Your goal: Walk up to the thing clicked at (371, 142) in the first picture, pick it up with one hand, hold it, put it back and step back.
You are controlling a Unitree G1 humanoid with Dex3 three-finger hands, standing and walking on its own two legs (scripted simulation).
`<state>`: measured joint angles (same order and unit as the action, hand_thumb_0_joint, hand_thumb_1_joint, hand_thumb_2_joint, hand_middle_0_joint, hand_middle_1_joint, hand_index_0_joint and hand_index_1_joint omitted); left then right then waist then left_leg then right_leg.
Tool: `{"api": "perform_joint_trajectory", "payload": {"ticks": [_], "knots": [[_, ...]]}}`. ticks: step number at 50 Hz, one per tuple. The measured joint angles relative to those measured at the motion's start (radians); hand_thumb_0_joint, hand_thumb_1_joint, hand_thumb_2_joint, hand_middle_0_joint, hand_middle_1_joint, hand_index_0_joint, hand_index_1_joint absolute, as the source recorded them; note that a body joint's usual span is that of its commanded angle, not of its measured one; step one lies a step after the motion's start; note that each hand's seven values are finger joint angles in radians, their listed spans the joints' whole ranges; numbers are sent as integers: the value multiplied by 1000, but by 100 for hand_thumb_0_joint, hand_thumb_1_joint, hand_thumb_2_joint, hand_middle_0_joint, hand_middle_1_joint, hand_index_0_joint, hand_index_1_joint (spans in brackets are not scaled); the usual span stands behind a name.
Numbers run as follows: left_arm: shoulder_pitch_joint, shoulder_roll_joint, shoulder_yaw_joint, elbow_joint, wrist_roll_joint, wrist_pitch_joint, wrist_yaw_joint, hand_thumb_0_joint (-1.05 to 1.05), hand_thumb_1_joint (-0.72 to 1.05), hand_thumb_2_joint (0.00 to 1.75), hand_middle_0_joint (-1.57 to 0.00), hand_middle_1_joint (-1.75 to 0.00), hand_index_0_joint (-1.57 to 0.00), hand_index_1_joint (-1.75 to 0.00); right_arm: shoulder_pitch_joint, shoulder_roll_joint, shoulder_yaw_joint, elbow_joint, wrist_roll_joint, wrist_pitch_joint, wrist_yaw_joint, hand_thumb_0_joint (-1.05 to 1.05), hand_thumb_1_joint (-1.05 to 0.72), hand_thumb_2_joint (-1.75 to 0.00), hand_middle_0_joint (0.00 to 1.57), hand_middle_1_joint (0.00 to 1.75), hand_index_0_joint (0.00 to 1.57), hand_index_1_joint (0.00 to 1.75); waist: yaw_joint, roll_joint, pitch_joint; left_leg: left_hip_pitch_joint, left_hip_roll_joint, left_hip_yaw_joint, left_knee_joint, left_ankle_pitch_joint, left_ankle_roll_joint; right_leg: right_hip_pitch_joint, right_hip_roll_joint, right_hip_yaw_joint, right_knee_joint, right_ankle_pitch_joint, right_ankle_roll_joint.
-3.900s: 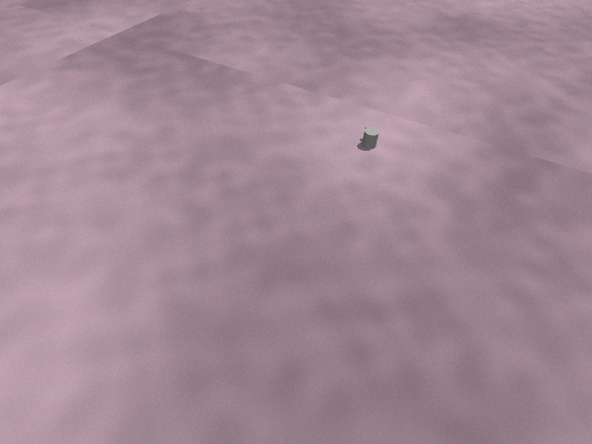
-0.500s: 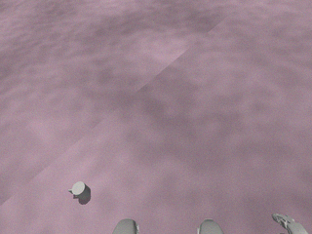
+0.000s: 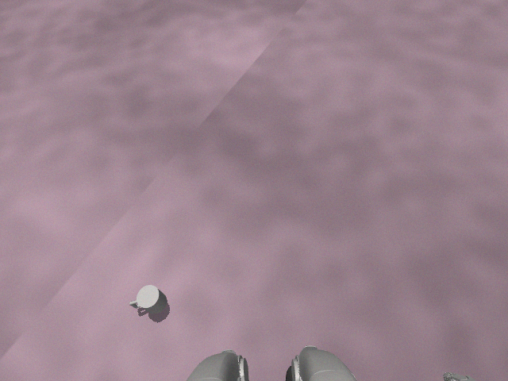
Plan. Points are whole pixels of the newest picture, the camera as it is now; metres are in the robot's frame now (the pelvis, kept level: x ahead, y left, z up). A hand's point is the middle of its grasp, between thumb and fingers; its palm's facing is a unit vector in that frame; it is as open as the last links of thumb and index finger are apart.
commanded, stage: walk up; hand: left
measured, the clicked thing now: (147, 300) +0.44 +0.42 -0.69
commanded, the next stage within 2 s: none
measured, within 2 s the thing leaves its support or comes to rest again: neither
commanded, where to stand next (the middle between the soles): +0.02 +0.27 m, yaw -12 degrees
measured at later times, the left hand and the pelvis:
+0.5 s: hand out of the picture +0.01 +0.59 -0.13, palm faces -0.05 -0.77 -0.63, open 7.4 cm; pelvis -0.09 +0.25 -0.02, yaw -6 degrees
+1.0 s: hand out of the picture +0.05 +0.56 -0.12, palm faces -0.26 -0.86 -0.44, open 7.4 cm; pelvis -0.11 +0.31 +0.02, yaw -16 degrees
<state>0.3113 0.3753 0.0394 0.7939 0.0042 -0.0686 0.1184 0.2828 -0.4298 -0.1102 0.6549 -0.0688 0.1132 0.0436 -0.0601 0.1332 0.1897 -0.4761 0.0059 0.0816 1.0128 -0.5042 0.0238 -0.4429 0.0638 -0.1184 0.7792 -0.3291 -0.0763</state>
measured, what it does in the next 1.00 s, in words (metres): steps to the left, turning right: left foot, then right foot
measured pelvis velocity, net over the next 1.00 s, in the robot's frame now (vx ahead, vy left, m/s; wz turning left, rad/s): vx -0.11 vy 0.31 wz -0.29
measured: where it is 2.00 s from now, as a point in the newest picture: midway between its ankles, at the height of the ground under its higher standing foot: outside the picture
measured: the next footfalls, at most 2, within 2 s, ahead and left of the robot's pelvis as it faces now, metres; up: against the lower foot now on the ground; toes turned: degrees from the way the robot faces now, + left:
left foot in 0.34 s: -0.03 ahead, +0.37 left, +0.00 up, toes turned -3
right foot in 0.88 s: -0.07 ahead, +0.17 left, +0.00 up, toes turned -18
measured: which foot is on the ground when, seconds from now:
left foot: up 0.00-0.32, down 0.34-0.92, up 0.94-1.00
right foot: down 0.00-0.38, up 0.40-0.86, down 0.88-1.00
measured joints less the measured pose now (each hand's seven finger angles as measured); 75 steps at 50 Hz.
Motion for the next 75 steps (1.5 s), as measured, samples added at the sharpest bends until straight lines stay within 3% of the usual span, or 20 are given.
{"api": "perform_joint_trajectory", "payload": {"ticks": [4, 10, 17, 18, 20, 22, 27, 31, 40, 44, 46, 48, 50, 53, 56, 58, 62, 66, 70, 75], "knots": [[-17, 11, 2, -14, 5, 12, 11, 1, 89, 90, -21, -30, -21, -30, -10, 10, 8, 4, -1, 15, 0, 1, -90, -90, 21, 30, 20, 30, 30, 0, -10, -118, 0, -108, 321, -32, -43, -2, -55, 28, 25, 12, 18], [3, 27, 14, -28, 26, 4, -8, 1, 89, 90, -21, -30, -21, -30, -63, -47, -9, -16, 2, 16, 27, 0, -90, -90, 21, 30, 20, 30, 54, 8, -51, -127, 90, -216, 357, 89, -37, -58, -142, 137, 40, 44, 65], [-5, 104, 48, -27, 47, 12, -19, 1, 89, 90, -22, -31, -21, -30, -86, -107, -37, -8, 12, 17, 32, 0, -91, -90, 21, 30, 20, 30, 72, 13, -71, 24, 118, -158, 38, -55, -27, -184, -203, 257, 93, 75, 102], [-18, 121, 55, -20, 46, 17, -17, 1, 89, 90, -21, -31, -21, -30, -86, -103, -42, 3, 12, 11, 31, 0, -91, -90, 21, 30, 20, 30, 77, -9, -57, 37, 98, -136, 24, -89, -60, -196, -221, 286, 102, 79, 106], [-37, 145, 76, 13, 38, 38, -2, 1, 89, 90, -21, -30, -21, -30, -72, -74, -33, 18, 1, -5, 30, 0, -91, -90, 20, 30, 20, 30, 94, -70, -29, 45, 58, -71, 63, -90, -75, -223, -210, 382, 187, -50, 75], [-41, 130, 81, 65, 31, 59, 21, 1, 90, 90, -21, -30, -20, -30, -41, -55, -10, 38, 5, -13, 28, 0, -91, -90, 20, 30, 20, 30, 69, -41, -40, 33, 79, -79, 86, -87, -60, -248, -123, 339, 360, -165, 50], [-31, 116, 71, 118, -14, 51, 9, 1, 90, 90, -21, -30, -20, -30, 2, 55, 30, 91, 1, -4, 15, 0, -90, -90, 21, 30, 20, 30, 11, -103, -52, 61, 48, -44, -85, 31, -19, -242, -13, 205, 525, -117, 38], [-26, 58, 44, 123, -8, 41, -23, 1, 90, 90, -21, -30, -20, -30, 39, 54, 37, 104, 12, -33, 9, 0, -90, -90, 21, 30, 20, 30, 6, -104, -45, 88, 24, 5, -196, 98, 26, -122, -1, 107, 357, -130, 53], [-54, 4, 7, 130, 18, 44, -89, 1, 90, 90, -21, -30, -20, -30, 42, 31, 45, 176, 41, -103, -31, 0, -90, -90, 21, 30, 20, 30, 13, -103, -76, 118, 34, 110, -263, 123, 59, 109, -30, 152, 62, -179, 41], [-76, 13, 4, 124, 12, 23, -95, 1, 90, 90, -21, -30, -20, -30, 20, 35, 46, 187, 38, -107, -24, 0, -90, -90, 21, 30, 20, 30, 11, -97, -83, 136, 68, 124, -277, 131, 50, 195, -54, 124, -99, -92, 31], [-85, 15, 6, 121, 11, 10, -93, 1, 90, 90, -21, -30, -20, -30, 14, 33, 46, 195, 37, -101, -22, 0, -90, -90, 21, 30, 20, 30, 8, -79, -88, 137, 89, 108, -265, 128, 37, 219, -38, 108, -133, -59, 56], [-76, 25, 7, 110, 13, 0, -87, 1, 90, 90, -21, -30, -20, -30, 4, 37, 48, 208, 36, -88, -21, 0, -90, -90, 21, 30, 20, 30, 25, -92, -110, 113, 68, 60, -212, 85, -16, 207, -42, 118, -114, -70, 57], [-62, 30, 7, 110, 15, 0, -80, 1, 90, 90, -21, -30, -20, -30, -22, 32, 47, 213, 36, -80, -17, 0, -90, -90, 21, 30, 20, 30, 45, -106, -121, 80, 45, -5, -116, -1, -34, 194, -50, 146, -90, -82, 49], [-55, 25, -2, 133, 15, 9, -73, 1, 90, 90, -21, -30, -20, -30, -51, 9, 37, 207, 51, -94, -12, 1, -90, -90, 21, 30, 20, 30, 47, -99, -123, 63, 51, -67, -102, 8, -28, 200, -71, 161, -90, -82, 73], [-64, 24, -11, 147, 19, 25, -86, 1, 90, 90, -21, -30, -20, -30, -62, -10, 32, 213, 68, -124, -15, 0, -90, -90, 21, 30, 20, 30, 48, -100, -124, 114, 59, -77, -276, 150, -23, 188, -105, 173, -54, -105, 108], [-91, 31, -8, 159, 14, 43, -90, 1, 90, 90, -21, -30, -20, -30, -75, 2, 33, 232, 64, -146, -27, 0, -90, -90, 21, 30, 20, 30, 56, -136, -108, 126, 27, -48, -288, 184, -41, 152, -139, 205, 30, -116, 88], [-123, 40, -4, 183, 7, 58, -98, 1, 90, 90, -21, -30, -20, -30, -79, 36, 63, 267, 59, -154, -32, 0, -90, -90, 21, 30, 20, 30, 52, -132, -103, 130, 49, -56, -284, 170, -35, 89, -105, 172, 115, -192, 57], [-138, 66, 18, 205, 0, 55, -111, 1, 90, 90, -21, -30, -20, -30, -77, 69, 91, 296, 56, -152, -34, 0, -90, -90, 21, 30, 20, 30, 54, -162, -104, 136, 58, -59, -295, 173, -57, 101, -108, 124, -12, -81, 42], [-154, 39, 21, 233, 9, 62, -115, 1, 90, 90, -20, -30, -20, -30, -91, 64, 98, 335, 70, -129, -44, 0, -90, -90, 21, 30, 20, 30, 56, -130, -96, 125, 77, -97, -271, 154, -67, 132, -85, 90, -72, -18, 87], [-176, -1, 0, 263, 5, 90, -130, 1, 90, 90, -21, -30, -20, -30, -111, 54, 95, 372, 75, -144, -51, 0, -90, -90, 21, 30, 20, 30, 62, -139, -100, 156, 47, -91, -353, 195, -75, 130, -108, 104, -88, -18, 92]]}}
